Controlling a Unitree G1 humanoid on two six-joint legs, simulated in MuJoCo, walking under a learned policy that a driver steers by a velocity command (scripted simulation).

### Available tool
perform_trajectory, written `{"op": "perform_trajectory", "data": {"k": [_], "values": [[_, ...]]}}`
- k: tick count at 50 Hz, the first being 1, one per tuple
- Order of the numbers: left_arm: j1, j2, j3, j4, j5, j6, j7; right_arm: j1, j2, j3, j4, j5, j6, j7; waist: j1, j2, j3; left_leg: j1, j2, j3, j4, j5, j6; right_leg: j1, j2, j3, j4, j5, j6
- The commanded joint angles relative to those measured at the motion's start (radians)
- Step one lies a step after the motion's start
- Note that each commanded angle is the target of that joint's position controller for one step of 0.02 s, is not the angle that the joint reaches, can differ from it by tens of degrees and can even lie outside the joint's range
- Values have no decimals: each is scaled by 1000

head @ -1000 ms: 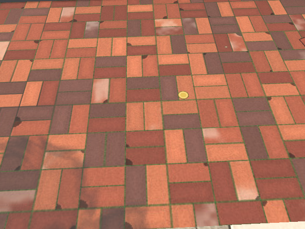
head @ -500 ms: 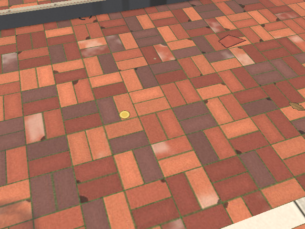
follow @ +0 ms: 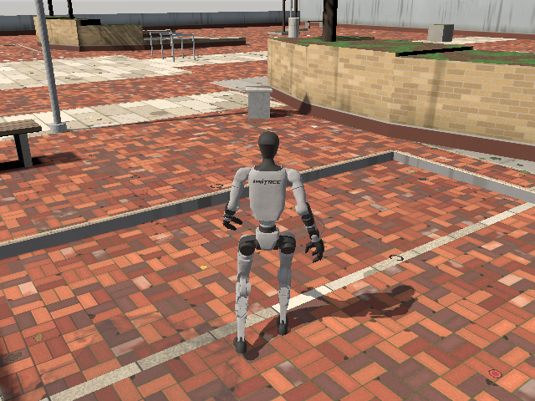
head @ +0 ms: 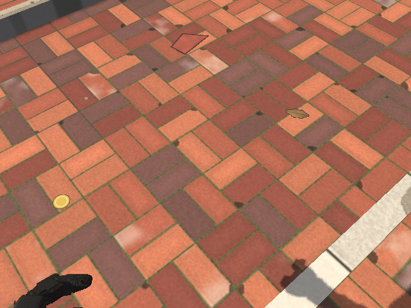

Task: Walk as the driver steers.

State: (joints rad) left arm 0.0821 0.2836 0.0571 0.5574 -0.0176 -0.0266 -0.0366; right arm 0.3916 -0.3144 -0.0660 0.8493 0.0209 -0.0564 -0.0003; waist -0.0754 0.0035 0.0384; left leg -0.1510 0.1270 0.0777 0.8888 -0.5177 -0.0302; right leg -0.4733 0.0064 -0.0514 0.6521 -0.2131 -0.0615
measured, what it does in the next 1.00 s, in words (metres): walks ahead, turning left: left foot, then right foot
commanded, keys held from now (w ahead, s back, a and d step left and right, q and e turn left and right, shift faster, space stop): w+q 0.58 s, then q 0.42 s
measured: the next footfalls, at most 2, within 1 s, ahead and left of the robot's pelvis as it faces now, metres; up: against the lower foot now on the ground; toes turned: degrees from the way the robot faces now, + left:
left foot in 0.48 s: +0.42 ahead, +0.13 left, +0.00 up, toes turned +14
right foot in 0.92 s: +0.69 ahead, +0.04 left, +0.00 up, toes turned +34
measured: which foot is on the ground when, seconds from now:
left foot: up 0.00-0.46, down 0.48-0.92, up 0.94-1.00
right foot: down 0.00-0.48, up 0.50-0.90, down 0.92-1.00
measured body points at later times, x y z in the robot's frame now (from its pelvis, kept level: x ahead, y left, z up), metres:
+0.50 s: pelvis +0.28 +0.03 -0.01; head +0.32 +0.04 +0.44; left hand +0.26 +0.32 -0.13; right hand +0.53 -0.17 -0.09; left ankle +0.38 +0.12 -0.72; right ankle +0.08 -0.10 -0.69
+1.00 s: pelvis +0.51 +0.06 +0.01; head +0.55 +0.07 +0.46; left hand +0.56 +0.38 -0.07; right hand +0.77 -0.13 -0.09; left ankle +0.38 +0.12 -0.66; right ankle +0.66 +0.01 -0.72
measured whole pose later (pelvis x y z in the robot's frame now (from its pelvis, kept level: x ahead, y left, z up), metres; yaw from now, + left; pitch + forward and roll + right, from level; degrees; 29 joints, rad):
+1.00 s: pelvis +0.51 +0.06 +0.01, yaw +32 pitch +2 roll -1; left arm 0.08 0.26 0.04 0.66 0.03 -0.06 0.01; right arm 0.22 -0.32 -0.07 0.67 0.02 0.03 -0.03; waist -0.04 0.02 0.04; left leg -0.40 -0.13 -0.16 1.07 -0.58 -0.03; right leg -0.45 0.03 0.02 0.52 -0.11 -0.02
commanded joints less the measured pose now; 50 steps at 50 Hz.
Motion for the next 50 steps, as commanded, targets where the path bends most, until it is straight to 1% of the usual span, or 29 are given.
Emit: {"op": "perform_trajectory", "data": {"k": [1, 2, 3, 5, 7, 10, 12, 16, 18, 21, 22, 23, 24, 25, 26, 27, 28, 29, 31, 34, 37, 41, 44, 45, 46, 47, 48, 49, 50], "values": [[325, 177, 55, 29, 16, -29, 11, -134, -146, -18, -145, 44, -57, 13, 201, -142, -219, -679, -34, -146, 468, 57, 53, 700, -376, 562, -345, -35, -221], [267, 142, 43, 38, 10, -36, 9, -143, -129, -14, -135, 26, -55, 8, 159, -89, -154, -637, 10, -143, 407, 144, 55, 572, -326, 438, -355, 46, -189], [212, 110, 33, 40, 12, -41, 7, -133, -123, -18, -126, 8, -47, 7, 122, -99, -101, -594, 32, -149, 350, 211, 50, 473, -281, 343, -386, 95, -171], [158, 82, 29, 49, 23, -62, 11, -69, -91, -17, -94, 13, -19, 12, 71, -116, -77, -503, 36, -161, 322, 304, 38, 373, -244, 228, -452, 188, -152], [150, 83, 32, 73, 28, -82, 15, -67, -61, -14, -88, 14, 3, 9, 53, -80, -41, -517, 17, -178, 287, 349, 20, 338, -237, 133, -483, 306, -145], [164, 85, 34, 106, 37, -89, 27, -136, -40, -11, -113, 7, 5, 8, 63, -62, 6, -570, -15, -200, 131, 487, 7, 343, -215, 29, -510, 357, -123], [162, 95, 35, 119, 32, -89, 34, -194, -26, -4, -128, 3, -3, 20, 81, -57, 26, -538, -31, -163, -30, 605, 16, 348, -196, -34, -527, 346, -99], [232, 128, 46, 167, 18, -77, 48, -331, 5, 15, -185, 1, -8, 49, 138, -27, 77, -558, -43, -94, -213, 643, 50, 457, -243, -83, -530, 402, -83], [250, 142, 52, 185, 10, -58, 52, -369, -1, 15, -216, 1, -10, 64, 143, -29, 79, -588, -55, -67, -257, 579, 74, 553, -268, -101, -481, 496, -77], [236, 185, 63, 187, 6, -29, 67, -335, -42, -4, -244, 2, -1, 75, 95, -83, -1, -473, -135, 19, -263, 421, 129, 634, -276, -137, -304, 952, -50], [228, 199, 65, 184, 6, -19, 72, -266, -70, -18, -237, 3, 4, 73, 52, -102, -51, -378, -171, 41, -254, 366, 153, 636, -271, -143, -187, 1081, -42], [214, 207, 65, 180, 2, -14, 75, -141, -117, -42, -216, 5, 8, 65, -19, -101, -121, -197, -204, 40, -283, 365, 186, 576, -252, -151, -9, 1093, -26], [198, 196, 57, 169, 2, -20, 79, 18, -175, -72, -187, 4, 15, 47, -110, -48, -200, 95, -178, -58, -350, 419, 233, 386, -208, -156, 257, 886, 11], [315, 43, 9, 123, 38, -44, 58, 45, -279, -92, -183, 6, 14, 33, -2, 230, -299, 497, 97, -578, -363, 332, 419, -93, -12, -106, 665, -121, 83], [256, 80, 2, 110, 16, -87, 40, 54, -228, -74, -210, 3, 2, 34, -40, 169, -457, 602, 200, -946, -538, 204, 509, -245, 74, 142, 830, -380, 81], [147, 141, 18, 76, -23, -111, 27, 22, -173, -60, -211, -6, -6, 33, -65, 97, -326, 521, 176, -813, -585, 211, 439, -332, 8, 192, 811, -298, 56], [112, 134, 10, 59, -23, -124, 28, -40, -143, -51, -218, -2, -11, 31, -21, 6, -209, 363, 136, -688, -591, 271, 397, -319, -38, 181, 710, -213, 41], [101, 128, 13, 64, 3, -125, 34, -108, -115, -42, -228, 1, -13, 32, 29, -49, -124, 209, 94, -594, -601, 387, 368, -273, -71, 164, 609, -177, 47], [130, 145, 25, 70, 29, -101, 40, -185, -95, -32, -259, -20, -12, 23, 89, -8, -71, 24, 50, -483, -623, 703, 358, -150, -93, 154, 541, -150, 80], [136, 96, 10, 70, 41, -70, 52, -187, -134, -42, -242, -18, -8, 2, 107, 0, -59, -123, -6, -337, -602, 1016, 334, -84, -69, 99, 356, -90, 139], [62, 63, -6, 61, 38, -59, 53, -167, -152, -51, -223, -1, 25, -21, 74, 61, -114, -172, -93, -256, -542, 978, 254, 23, 0, 71, 122, 132, 160], [-34, 89, 3, 38, 20, -54, 40, -125, -141, -50, -208, 4, 61, -35, 34, 104, -143, -99, -77, -369, -465, 748, 203, 56, 46, 113, -69, 217, 152], [15, 124, 25, 50, 26, -67, 35, -174, -118, -45, -231, -1, 68, -41, 82, 131, -137, -34, -67, -477, -346, 648, 170, 105, 32, 147, -192, 208, 107], [56, 137, 32, 58, 36, -77, 39, -187, -93, -38, -243, -2, 65, -40, 106, 118, -154, -53, -109, -463, -261, 588, 136, 202, -11, 151, -266, 335, 75], [112, 192, 41, 53, 55, -78, 50, -166, -34, -18, -265, -20, 59, -38, 108, -15, -251, -158, -183, -376, -29, 319, 86, 411, -206, 308, -236, 619, -1], [119, 214, 40, 53, 83, -60, 54, 17, -6, -7, -262, -14, 54, -33, 20, -271, -337, -388, -308, -294, 200, -242, 26, 631, -450, 629, -224, 869, -208], [108, 178, 43, 55, 43, -43, 53, 78, -118, -27, -229, -6, 61, -25, 17, -247, -362, -447, -211, -272, 347, -190, -11, 595, -497, 735, -244, 614, -265], [75, 110, 25, 32, 34, -31, 58, -18, -180, -48, -220, 4, 79, -29, 61, -144, -264, -476, -174, -243, 408, -106, -38, 520, -408, 580, -252, 454, -218], [49, 88, 16, 30, 38, -16, 60, -81, -178, -53, -227, 4, 98, -36, 69, -89, -210, -485, -154, -214, 413, -37, -50, 439, -340, 468, -272, 323, -172]]}}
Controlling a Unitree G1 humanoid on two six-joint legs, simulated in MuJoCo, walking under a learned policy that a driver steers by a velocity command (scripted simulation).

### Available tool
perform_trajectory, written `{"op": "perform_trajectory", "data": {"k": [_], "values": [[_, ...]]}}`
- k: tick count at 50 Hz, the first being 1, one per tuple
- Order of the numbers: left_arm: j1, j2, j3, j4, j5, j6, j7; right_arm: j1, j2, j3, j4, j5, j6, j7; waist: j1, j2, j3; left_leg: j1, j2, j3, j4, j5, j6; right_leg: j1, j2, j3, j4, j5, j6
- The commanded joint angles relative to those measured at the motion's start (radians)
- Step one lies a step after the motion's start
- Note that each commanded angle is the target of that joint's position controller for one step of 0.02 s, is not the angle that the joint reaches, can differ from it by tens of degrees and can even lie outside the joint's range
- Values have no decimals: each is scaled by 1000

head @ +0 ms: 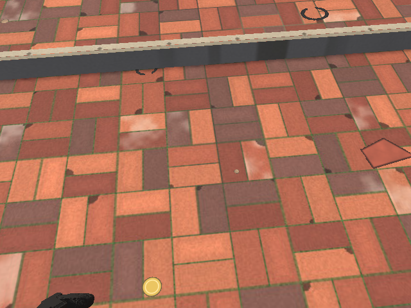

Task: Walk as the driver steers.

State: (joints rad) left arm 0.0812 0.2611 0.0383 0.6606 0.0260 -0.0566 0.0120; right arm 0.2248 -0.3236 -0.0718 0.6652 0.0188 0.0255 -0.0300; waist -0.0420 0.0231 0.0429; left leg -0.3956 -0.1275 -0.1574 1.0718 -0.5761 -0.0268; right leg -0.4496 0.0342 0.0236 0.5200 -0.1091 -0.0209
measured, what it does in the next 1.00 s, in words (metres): walks ahead, turning left: left foot, then right foot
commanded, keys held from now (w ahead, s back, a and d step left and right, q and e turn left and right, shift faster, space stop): q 0.06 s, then w+q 0.56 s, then w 0.20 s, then w+e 0.18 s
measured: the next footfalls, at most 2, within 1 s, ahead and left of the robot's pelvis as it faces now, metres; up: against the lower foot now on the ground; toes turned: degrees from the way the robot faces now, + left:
left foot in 0.34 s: +0.06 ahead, +0.13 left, +0.00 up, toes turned +14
right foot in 0.76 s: +0.43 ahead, +0.02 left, +0.00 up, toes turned +27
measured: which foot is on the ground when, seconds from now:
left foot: up 0.00-0.32, down 0.34-0.78, up 0.80-1.00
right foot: down 0.00-0.34, up 0.36-0.74, down 0.76-1.00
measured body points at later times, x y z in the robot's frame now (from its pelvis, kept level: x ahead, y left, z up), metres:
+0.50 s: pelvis +0.09 +0.05 +0.02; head +0.10 +0.09 +0.47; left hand +0.19 +0.36 -0.08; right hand +0.21 -0.22 -0.07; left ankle +0.02 +0.12 -0.73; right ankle +0.20 -0.10 -0.66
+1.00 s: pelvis +0.35 +0.10 +0.02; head +0.38 +0.11 +0.47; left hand +0.28 +0.37 -0.10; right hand +0.61 -0.07 -0.08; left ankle +0.32 +0.25 -0.66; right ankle +0.39 +0.00 -0.73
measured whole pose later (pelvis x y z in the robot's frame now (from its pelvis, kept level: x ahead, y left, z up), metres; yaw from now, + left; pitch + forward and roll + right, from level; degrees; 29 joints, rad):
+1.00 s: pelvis +0.35 +0.10 +0.02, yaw +24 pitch +2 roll -2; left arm 0.32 0.27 0.06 0.83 -0.01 -0.08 -0.02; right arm 0.20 -0.29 -0.05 0.67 0.00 -0.08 -0.01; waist 0.05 0.03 0.03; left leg -0.56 0.07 -0.05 1.00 -0.32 -0.01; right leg -0.18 0.07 0.02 0.33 -0.18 -0.05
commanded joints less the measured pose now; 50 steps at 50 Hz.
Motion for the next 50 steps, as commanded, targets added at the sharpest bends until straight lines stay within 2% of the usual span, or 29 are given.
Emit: {"op": "perform_trajectory", "data": {"k": [1, 3, 5, 8, 13, 15, 16, 17, 18, 19, 20, 22, 23, 26, 30, 34, 36, 37, 38, 39, 40, 41, 42, 43, 44, 45, 47, 48, 50], "values": [[18, 109, 30, -76, -8, 24, 14, 53, -158, -47, -58, 3, 32, -12, 35, -109, -159, -235, 119, 31, 218, 64, -61, 332, -330, 327, -168, 140, -197], [-2, 134, 37, -64, 2, 36, 21, 49, -96, -33, -72, 5, 43, -9, 22, -150, -104, -160, 127, 89, 132, 125, -63, 212, -260, 190, -222, 119, -182], [28, 143, 46, -46, -5, 38, 24, 53, -61, -21, -79, 2, 36, -4, 37, -180, -138, -142, 142, 131, 32, 145, -54, 236, -261, 149, -264, -30, -193], [37, 182, 64, -33, -27, 31, 21, 4, -57, -13, -103, -6, 19, 16, 56, -184, -155, -96, 181, 151, -126, 164, -19, 248, -305, 149, -316, -224, -202], [24, 223, 82, -11, -53, 21, -5, 40, -78, -21, -73, -3, 4, 39, 32, -173, -119, 85, 168, 220, -378, 211, 58, 181, -329, 79, -339, -357, -169], [10, 208, 78, 0, -63, 28, -10, 121, -66, -25, -27, -1, 0, 43, -13, -142, -106, 220, 134, 267, -531, 273, 96, 119, -300, 18, -273, -438, -128], [10, 171, 69, 5, -56, 30, -10, 198, -73, -33, 12, 1, -2, 39, -37, -95, -97, 314, 112, 257, -585, 241, 120, 52, -255, -39, -164, -478, -90], [-17, 98, 49, -8, -40, 28, -19, 293, -116, -48, 39, 7, -6, 29, -65, 77, -77, 427, 249, 17, -712, 76, 188, -116, -169, -150, 146, -459, -19], [-69, 59, 37, -67, -26, 13, -25, 302, -253, -70, 4, -2, -21, 28, -56, 253, -9, 475, 470, -495, -857, -167, 347, -455, -18, -120, 432, -510, 35], [-120, 128, 52, -84, -51, -18, -31, 245, -214, -60, -25, -27, -50, 31, -62, 169, 23, 413, 502, -588, -950, -234, 392, -516, -51, 39, 528, -439, 10], [-86, 169, 64, -72, -65, -36, -38, 179, -166, -42, -35, -26, -72, 28, -12, 150, 58, 407, 475, -503, -944, -148, 357, -529, -83, 57, 523, -311, -3], [-58, 175, 69, -31, -24, -52, -38, 144, -116, -25, -39, -9, -80, 22, 9, 104, 32, 406, 395, -321, -903, 121, 285, -455, -107, 43, 440, -150, 16], [-66, 166, 68, -26, -14, -55, -40, 151, -107, -19, -38, -11, -78, 16, 11, 96, 20, 390, 360, -260, -900, 221, 266, -402, -99, 34, 400, -86, 32], [-107, 113, 50, -23, -23, -53, -48, 186, -118, -24, -29, -11, -77, 0, -2, 86, -2, 346, 301, -142, -883, 401, 237, -283, -54, 7, 244, 63, 65], [-216, 86, 34, -53, -37, -52, -59, 246, -135, -33, 4, 3, -69, -8, -46, 110, 30, 286, 285, -122, -858, 440, 224, -175, -18, 4, 65, 127, 75], [-209, 110, 37, -55, -42, -64, -71, 254, -134, -36, 31, 10, -63, -9, -40, 128, 33, 323, 327, -168, -814, 483, 207, -89, -28, 15, -16, 123, 46], [-151, 134, 47, -41, -40, -69, -68, 241, -134, -38, 39, 5, -58, -8, -9, 153, 18, 361, 341, -172, -759, 635, 192, -19, -21, -8, -32, 57, 12], [-72, 155, 60, -19, -34, -71, -61, 227, -125, -34, 37, 2, -56, -6, 36, 149, -30, 367, 310, -143, -665, 804, 173, 93, 2, -38, -65, 50, -15], [53, 191, 76, 10, -28, -72, -54, 219, -101, -24, 32, -5, -56, -3, 95, 131, -133, 315, 258, -97, -493, 893, 143, 297, -30, -23, -54, 73, -56], [239, 249, 85, 29, -11, -70, -48, 220, -51, -3, 6, -26, -56, -4, 162, 4, -313, 129, 189, -59, -186, 661, 108, 611, -214, 194, -7, 49, -131], [315, 302, 101, 81, -10, -60, -60, 379, 36, 18, 3, 10, -71, 0, 81, -389, -433, -216, 33, -12, 144, 24, 41, 876, -417, 709, -163, -223, -282], [282, 193, 73, 74, -39, -60, -62, 323, -70, 0, 27, 28, -81, 1, 112, -262, -318, -327, 86, -71, 249, 22, 43, 808, -402, 746, -240, -373, -257], [228, 151, 61, 74, -44, -54, -55, 189, -112, -11, 5, 28, -89, 6, 126, -172, -176, -364, 125, -34, 249, 105, 49, 676, -362, 574, -243, -314, -226], [181, 148, 55, 70, -34, -48, -51, 113, -102, -6, -12, 9, -98, 6, 103, -83, -111, -334, 172, 15, 215, 175, 52, 548, -320, 469, -254, -182, -216], [154, 133, 50, 70, -27, -42, -49, 63, -94, -8, -25, -11, -107, 9, 85, -61, -62, -315, 199, 38, 157, 220, 50, 453, -284, 405, -272, -73, -221], [144, 124, 43, 68, -18, -42, -45, 66, -78, -8, -29, -15, -111, 14, 58, -85, -60, -268, 220, 40, 119, 247, 49, 397, -258, 366, -292, -4, -224], [150, 118, 41, 74, -32, -44, -38, 73, -39, 3, -34, -18, -114, 20, 37, -116, -61, -241, 227, 64, 24, 241, 31, 355, -236, 327, -325, 64, -247], [157, 130, 44, 80, -42, -44, -34, 49, -24, 10, -45, -22, -114, 21, 36, -113, -44, -241, 229, 79, -48, 232, 17, 324, -236, 303, -341, 79, -255], [164, 165, 54, 84, -50, -39, -22, -31, 3, 27, -74, -31, -121, 26, 50, -103, -17, -203, 219, 102, -215, 311, -4, 260, -215, 249, -360, 95, -247]]}}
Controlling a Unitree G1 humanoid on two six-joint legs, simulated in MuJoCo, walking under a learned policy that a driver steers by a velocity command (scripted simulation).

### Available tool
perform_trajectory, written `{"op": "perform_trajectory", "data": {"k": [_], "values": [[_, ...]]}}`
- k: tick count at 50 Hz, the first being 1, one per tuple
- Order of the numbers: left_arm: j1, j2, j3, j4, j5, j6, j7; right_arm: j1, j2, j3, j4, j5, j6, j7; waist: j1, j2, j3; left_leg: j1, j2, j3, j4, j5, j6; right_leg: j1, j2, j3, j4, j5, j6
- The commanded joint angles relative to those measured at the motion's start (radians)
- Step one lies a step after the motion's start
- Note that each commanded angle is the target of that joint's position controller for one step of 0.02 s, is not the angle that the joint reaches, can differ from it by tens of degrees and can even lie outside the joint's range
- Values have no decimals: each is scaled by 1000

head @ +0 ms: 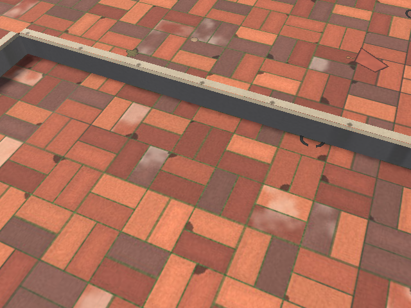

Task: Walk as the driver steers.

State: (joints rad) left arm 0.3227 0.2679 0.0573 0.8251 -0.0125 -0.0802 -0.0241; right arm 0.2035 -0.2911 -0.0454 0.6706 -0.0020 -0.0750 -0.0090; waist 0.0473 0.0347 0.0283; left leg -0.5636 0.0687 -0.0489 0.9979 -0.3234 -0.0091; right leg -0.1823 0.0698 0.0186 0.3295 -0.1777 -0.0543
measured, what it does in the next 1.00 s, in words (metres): walks ahead, turning right: left foot, then right foot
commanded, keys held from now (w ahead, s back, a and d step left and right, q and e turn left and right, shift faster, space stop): w+e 0.78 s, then w+q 0.22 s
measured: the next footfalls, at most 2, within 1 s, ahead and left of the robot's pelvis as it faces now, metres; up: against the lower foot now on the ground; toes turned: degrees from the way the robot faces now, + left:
left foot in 0.22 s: +0.29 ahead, +0.15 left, +0.00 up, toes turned -9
right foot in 0.72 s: +0.49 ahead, -0.18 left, +0.00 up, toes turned -27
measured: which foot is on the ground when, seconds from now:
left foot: up 0.00-0.20, down 0.22-0.74, up 0.76-1.00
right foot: down 0.00-0.22, up 0.24-0.70, down 0.72-1.00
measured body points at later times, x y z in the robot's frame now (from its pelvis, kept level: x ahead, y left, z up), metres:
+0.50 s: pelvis +0.26 +0.04 +0.00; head +0.29 +0.04 +0.45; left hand +0.50 +0.26 -0.10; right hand +0.23 -0.25 -0.11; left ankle +0.25 +0.15 -0.74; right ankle +0.33 -0.14 -0.67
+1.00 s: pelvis +0.50 -0.11 +0.00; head +0.52 -0.13 +0.45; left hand +0.70 +0.09 -0.11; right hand +0.51 -0.42 -0.10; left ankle +0.70 +0.00 -0.66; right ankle +0.45 -0.16 -0.74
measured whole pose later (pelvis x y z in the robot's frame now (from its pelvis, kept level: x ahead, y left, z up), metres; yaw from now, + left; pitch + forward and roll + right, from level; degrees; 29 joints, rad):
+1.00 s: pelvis +0.50 -0.11 +0.00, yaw -28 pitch +1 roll -1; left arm 0.29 0.26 0.05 0.75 0.01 -0.07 -0.02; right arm 0.18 -0.31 -0.05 0.74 0.01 -0.07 0.00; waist 0.03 0.04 0.04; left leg -0.70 0.15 -0.05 0.96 -0.10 -0.04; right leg -0.12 0.09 -0.02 0.29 -0.18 -0.09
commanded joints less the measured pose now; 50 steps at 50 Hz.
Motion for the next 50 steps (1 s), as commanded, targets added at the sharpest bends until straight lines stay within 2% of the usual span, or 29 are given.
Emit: {"op": "perform_trajectory", "data": {"k": [1, 4, 7, 9, 10, 11, 12, 13, 14, 15, 17, 19, 24, 27, 31, 33, 34, 35, 36, 37, 38, 39, 40, 41, 42, 43, 45, 47, 50], "values": [[-72, 172, 40, -79, -13, -11, 18, -47, -22, 6, -86, -9, -25, 10, -29, -114, 2, 7, 9, 2, -225, 131, -27, -39, -231, 226, -169, 161, -199], [-16, 195, 47, -67, -20, 3, 23, -131, -45, 3, -101, 7, -35, 24, 1, -114, -3, 118, -39, 5, -381, 314, -42, -67, -222, 217, -146, 151, -162], [21, 199, 49, -60, -28, 14, 27, -153, -87, -15, -115, 15, -40, 26, -12, -118, -9, 195, -45, -22, -469, 323, -24, -29, -249, 279, -85, 57, -120], [22, 181, 44, -62, -19, 21, 28, -76, -114, -34, -95, 15, -41, 20, -66, -117, -35, 339, -48, -6, -512, 273, 7, -50, -225, 281, 17, 55, -83], [23, 144, 32, -67, -10, 20, 26, 24, -148, -52, -77, 9, -43, 11, -120, -101, -89, 487, -13, -24, -528, 235, 38, -96, -167, 247, 164, 76, -50], [35, 65, 4, -94, 16, 19, 24, 183, -216, -70, -64, -6, -40, 1, -177, 43, -242, 719, 183, -218, -532, 145, 100, -221, -89, 160, 483, -125, -6], [152, 18, -11, -133, -18, 5, 25, 223, -284, -83, -42, -19, -24, 10, -112, 358, -333, 885, 372, -667, -674, -108, 238, -499, -8, 77, 782, -430, 31], [124, 122, 13, -107, -40, 8, 30, 190, -188, -64, -45, -9, -25, 16, -129, 222, -241, 812, 345, -704, -728, -282, 236, -600, -67, 125, 917, -375, 38], [42, 162, 26, -119, -38, 14, 29, 142, -133, -47, -48, -1, -26, 15, -133, 141, -133, 717, 308, -537, -728, -215, 203, -625, -100, 114, 942, -280, 35], [10, 153, 27, -119, -27, 21, 30, 85, -104, -36, -47, -6, -27, 17, -108, 83, -89, 624, 261, -408, -736, -65, 185, -587, -133, 101, 925, -204, 42], [-15, 128, 32, -131, -19, 35, 22, 26, -69, -28, -33, -16, -30, 16, -68, 100, -29, 499, 201, -236, -782, 112, 170, -521, -177, 100, 854, -126, 51], [-32, 92, 26, -144, -19, 50, 15, 21, -73, -34, -17, -11, -42, 14, -58, 85, -18, 461, 190, -143, -820, 216, 181, -499, -183, 83, 825, -84, 61], [-137, 63, 13, -190, -10, 57, -2, 37, -124, -55, 25, -8, -42, 4, -70, 26, 12, 488, 194, 25, -857, 347, 192, -530, -186, 70, 591, 100, 77], [-238, 54, 4, -219, -8, 49, -22, 63, -155, -64, 47, 0, -31, -3, -105, 9, 39, 501, 190, 114, -859, 364, 174, -490, -172, 16, 438, 198, 62], [-332, 69, 4, -268, -11, 50, -40, 111, -187, -76, 82, 21, -12, -2, -122, 9, 69, 600, 218, 175, -817, 434, 148, -481, -153, -34, 331, 135, 16], [-318, 94, 17, -282, -7, 54, -44, 109, -214, -85, 87, 29, 1, -5, -93, 34, 36, 641, 220, 212, -715, 715, 128, -403, -104, -85, 308, 37, -24], [-266, 118, 30, -276, -5, 58, -42, 107, -231, -89, 86, 35, 9, -7, -57, 53, -9, 648, 215, 231, -613, 895, 117, -314, -64, -117, 308, -14, -47], [-136, 156, 54, -246, -7, 62, -36, 95, -234, -89, 84, 40, 17, -10, 22, 46, -81, 612, 190, 261, -435, 990, 96, -138, -16, -139, 263, 1, -79], [42, 220, 90, -196, -11, 71, -20, 104, -208, -77, 76, 33, 16, -14, 105, 13, -172, 446, 151, 277, -187, 876, 57, 151, -6, -90, 228, 44, -120], [86, 341, 112, -185, -21, 74, 0, 186, -76, -34, 29, -20, 2, -6, 35, -261, -253, 10, 18, 259, 193, 17, -10, 517, -274, 372, 215, 29, -262], [92, 329, 97, -228, -17, 54, -7, 158, -79, -17, 0, -7, -35, 4, 44, -243, -438, -179, -107, 9, 386, -306, -23, 635, -414, 842, 18, -213, -394], [72, 250, 74, -214, -9, 38, -14, 23, -165, -40, -27, 38, -56, 13, 88, -129, -317, -278, -49, -51, 401, -210, -5, 560, -389, 728, -45, -213, -324], [25, 209, 61, -201, -7, 29, -13, 9, -157, -34, -27, 48, -65, 14, 52, -103, -200, -275, -1, -28, 328, -112, 13, 415, -362, 575, -48, -142, -283], [-51, 165, 46, -208, -4, 26, -10, 22, -150, -33, -3, 27, -64, 5, 5, -46, -130, -211, 48, -18, 250, -41, 9, 265, -325, 450, -43, -19, -244], [-102, 128, 32, -216, 7, 22, -7, 46, -154, -38, 13, 12, -53, 3, -32, -69, -99, -131, 80, -21, 190, 9, 3, 152, -293, 362, -60, 107, -227], [-121, 116, 25, -217, 18, 17, -5, 73, -149, -39, 25, 12, -38, 7, -54, -96, -93, -67, 93, -21, 173, 38, -3, 82, -273, 315, -85, 170, -219], [-116, 127, 26, -190, 19, 0, -3, 100, -117, -32, 45, 11, -13, 7, -68, -91, -86, -32, 95, -3, 131, 80, -21, 20, -264, 221, -122, 289, -223], [-92, 145, 30, -159, 21, -11, 3, 52, -95, -24, 33, 11, 1, 4, -55, -81, -45, -81, 98, -3, 54, 173, -36, 9, -257, 144, -156, 336, -211], [-78, 144, 26, -132, 25, -15, 12, -21, -78, -17, 20, 17, -3, 12, -25, -80, -6, -96, 78, -3, -135, 370, -28, 25, -222, 37, -186, 298, -162]]}}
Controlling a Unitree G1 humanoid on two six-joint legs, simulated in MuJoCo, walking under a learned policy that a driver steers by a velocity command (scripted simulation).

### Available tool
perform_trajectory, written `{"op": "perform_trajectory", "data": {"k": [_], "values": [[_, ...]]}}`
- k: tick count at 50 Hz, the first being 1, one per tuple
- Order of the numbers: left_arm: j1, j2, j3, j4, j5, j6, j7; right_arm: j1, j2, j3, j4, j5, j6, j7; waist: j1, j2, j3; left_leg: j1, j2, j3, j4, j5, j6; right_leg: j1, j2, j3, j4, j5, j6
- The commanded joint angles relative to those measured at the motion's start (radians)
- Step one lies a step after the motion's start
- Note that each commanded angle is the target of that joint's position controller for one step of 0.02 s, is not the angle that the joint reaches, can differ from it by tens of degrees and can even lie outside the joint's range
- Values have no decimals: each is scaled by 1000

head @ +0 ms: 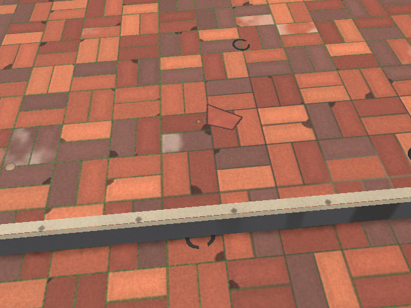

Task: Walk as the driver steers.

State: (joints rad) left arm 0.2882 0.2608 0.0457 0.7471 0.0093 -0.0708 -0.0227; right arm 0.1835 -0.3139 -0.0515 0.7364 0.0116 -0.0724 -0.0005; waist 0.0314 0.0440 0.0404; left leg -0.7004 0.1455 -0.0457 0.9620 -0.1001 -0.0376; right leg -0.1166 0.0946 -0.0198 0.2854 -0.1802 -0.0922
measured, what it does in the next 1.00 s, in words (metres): walks ahead, turning left: left foot, then right foot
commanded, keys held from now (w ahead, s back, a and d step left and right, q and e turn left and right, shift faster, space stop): w+q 0.22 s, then q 0.30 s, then no key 0.14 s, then e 0.34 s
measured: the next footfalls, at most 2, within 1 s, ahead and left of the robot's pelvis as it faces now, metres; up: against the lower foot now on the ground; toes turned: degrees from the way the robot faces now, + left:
left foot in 0.26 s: +0.33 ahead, +0.16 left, +0.00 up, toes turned +12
right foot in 0.72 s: +0.49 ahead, -0.02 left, +0.00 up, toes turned +24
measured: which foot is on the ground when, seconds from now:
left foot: up 0.00-0.24, down 0.26-1.00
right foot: down 0.00-0.28, up 0.30-0.70, down 0.72-1.00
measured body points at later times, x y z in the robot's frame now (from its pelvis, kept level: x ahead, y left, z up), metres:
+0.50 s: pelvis +0.26 +0.07 -0.01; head +0.31 +0.10 +0.44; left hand +0.35 +0.38 -0.11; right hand +0.47 -0.16 -0.10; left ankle +0.29 +0.15 -0.75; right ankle +0.35 -0.08 -0.67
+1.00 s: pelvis +0.37 +0.06 -0.02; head +0.40 +0.06 +0.43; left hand +0.46 +0.36 -0.11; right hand +0.57 -0.17 -0.13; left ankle +0.29 +0.16 -0.75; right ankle +0.45 -0.03 -0.75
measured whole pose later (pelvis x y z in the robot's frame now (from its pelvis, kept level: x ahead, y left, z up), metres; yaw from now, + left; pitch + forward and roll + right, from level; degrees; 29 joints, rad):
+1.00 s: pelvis +0.37 +0.06 -0.02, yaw +16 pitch +2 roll +1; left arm 0.13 0.27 0.04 0.69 -0.01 -0.01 0.01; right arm 0.18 -0.28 -0.05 0.73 -0.01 0.03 -0.04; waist 0.00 0.00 0.02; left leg -0.23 -0.05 -0.06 0.57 -0.37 0.01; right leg -0.39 0.07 0.12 0.58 -0.21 -0.02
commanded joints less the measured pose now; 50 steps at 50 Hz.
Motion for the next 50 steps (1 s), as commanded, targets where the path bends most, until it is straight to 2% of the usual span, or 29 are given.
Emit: {"op": "perform_trajectory", "data": {"k": [1, 6, 9, 11, 12, 13, 14, 15, 16, 17, 18, 19, 20, 21, 23, 27, 29, 32, 34, 35, 36, 37, 38, 39, 41, 42, 43, 47, 50], "values": [[-40, 157, 37, -46, 4, -25, 13, -28, -48, -7, -51, 6, -8, 9, 5, -91, -6, 52, -12, 0, -167, 201, 6, -36, -244, 50, -154, 274, -111], [20, 179, 44, 11, -8, -17, 17, -146, -31, 3, -98, 15, -18, 41, 60, -72, 48, 8, -54, 13, -356, 245, 43, 125, -310, -6, -162, 265, -92], [27, 192, 50, 31, -13, 6, 25, -167, -36, 2, -130, 10, -20, 65, 49, -79, 44, -20, -81, 43, -398, 118, 84, 248, -345, -27, -80, 438, -69], [4, 221, 58, 24, -13, 20, 37, -107, -66, -12, -134, 5, -12, 69, 3, -117, -21, 88, -142, 106, -387, -2, 122, 281, -341, -58, 61, 796, -44], [-19, 227, 58, 14, -8, 31, 48, -15, -101, -31, -118, -3, -10, 64, -52, -126, -79, 205, -187, 135, -391, -30, 143, 263, -319, -78, 218, 972, -22], [-33, 216, 52, 4, -8, 37, 59, 132, -149, -57, -88, -7, -12, 53, -134, -100, -158, 426, -213, 121, -462, 81, 176, 162, -276, -110, 447, 958, 21], [29, 162, 28, -31, 20, 22, 64, 244, -262, -85, -80, -18, -7, 37, -140, 71, -300, 795, -7, -157, -397, 403, 274, -137, -191, -122, 803, 528, 80], [104, 76, -5, -47, 29, -6, 41, 206, -264, -78, -107, -19, -11, 32, -69, 256, -460, 1106, 232, -673, -502, 519, 482, -504, 36, 8, 1149, -425, 146], [38, 189, 17, -36, -1, -29, 20, 213, -197, -62, -123, -15, -4, 31, -137, 80, -504, 1098, 194, -607, -520, 491, 442, -554, -40, 169, 1201, -410, 125], [-55, 190, 15, -76, -29, -37, 15, 154, -161, -52, -134, -10, 0, 25, -127, 30, -366, 976, 156, -454, -525, 515, 395, -588, -90, 154, 1146, -349, 112], [-86, 175, 12, -80, -17, -34, 21, 99, -148, -49, -138, 0, 5, 24, -89, -78, -227, 800, 111, -359, -557, 540, 362, -595, -126, 123, 1060, -304, 119], [-96, 184, 19, -84, 1, -22, 32, 57, -131, -46, -150, 2, 9, 16, -61, -89, -174, 677, 89, -318, -586, 536, 345, -552, -153, 117, 982, -270, 127], [-83, 180, 19, -87, 3, -5, 36, 27, -131, -43, -160, -8, 15, 13, -26, -56, -140, 565, 60, -297, -619, 540, 342, -487, -157, 114, 946, -255, 136], [-53, 166, 17, -80, 5, 8, 41, 2, -137, -45, -165, -15, 18, 11, -4, -29, -129, 497, 42, -271, -634, 564, 342, -449, -150, 103, 901, -244, 151], [-23, 135, 7, -69, 8, 21, 51, -15, -156, -52, -162, -16, 22, 2, 13, 0, -140, 432, 11, -215, -630, 640, 334, -416, -130, 83, 780, -202, 183], [-69, 125, 3, -71, 6, 34, 58, -19, -168, -55, -155, 0, 57, -23, -5, 38, -206, 422, -33, -185, -585, 514, 274, -366, -98, 84, 595, -23, 212], [-113, 124, 2, -78, 0, 36, 53, -15, -152, -49, -150, -4, 72, -30, -28, 58, -206, 425, -37, -197, -574, 407, 251, -343, -96, 84, 519, 33, 210], [-167, 130, 6, -97, -4, 32, 47, 0, -134, -39, -137, -14, 83, -28, -54, 87, -184, 463, -13, -252, -538, 323, 243, -323, -95, 90, 424, 8, 191], [-155, 131, 10, -96, 0, 21, 41, -18, -103, -25, -133, -14, 83, -26, -41, 94, -177, 502, 2, -278, -485, 305, 228, -279, -99, 84, 308, 18, 160], [-130, 114, 7, -87, 5, 11, 35, -34, -69, -10, -129, -13, 79, -25, -16, 86, -175, 491, -18, -265, -455, 257, 199, -189, -109, 77, 166, 139, 132], [-137, 121, 3, -91, 24, 1, 35, 19, -15, 10, -110, -29, 66, -22, -31, 48, -176, 457, -66, -242, -434, 155, 145, -74, -181, 153, 81, 357, 96], [-169, 185, 9, -110, 38, -1, 40, 124, -1, 16, -97, -59, 52, -18, -121, -111, -195, 408, -151, -163, -361, -125, 95, 13, -314, 305, 128, 683, 10], [-191, 116, -6, -95, 43, 8, 39, 170, -22, 12, -74, -60, 51, -19, -139, -197, -202, 415, -167, -114, -356, -310, 38, -16, -373, 371, 141, 658, -122], [-191, 95, -9, -92, 22, 14, 31, 119, -61, 5, -72, -56, 56, -22, -110, -193, -176, 450, -150, -89, -394, -265, 18, -71, -345, 387, 123, 503, -128], [-185, 151, 9, -94, 0, 25, 17, 39, -88, -10, -69, -38, 80, -29, -73, -176, -123, 461, -173, -59, -424, -207, 24, -120, -248, 333, 117, 254, -58], [-198, 175, 17, -103, -7, 25, 16, 30, -93, -14, -73, -37, 91, -32, -72, -182, -103, 453, -178, -50, -431, -200, 28, -135, -241, 342, 117, 213, -47], [-194, 191, 24, -108, -11, 26, 18, 31, -92, -16, -73, -33, 95, -36, -71, -184, -101, 455, -182, -38, -425, -194, 34, -139, -237, 352, 123, 218, -46], [-158, 176, 36, -120, -20, 41, 34, 40, -64, -24, -64, -24, 89, -48, -49, -198, -176, 435, -201, -11, -374, -183, 34, -64, -251, 427, 168, 390, -88], [-178, 177, 47, -143, -24, 62, 44, 56, -42, -30, -54, -20, 87, -46, -52, -177, -194, 437, -204, -4, -392, -197, 38, -68, -246, 458, 184, 393, -93]]}}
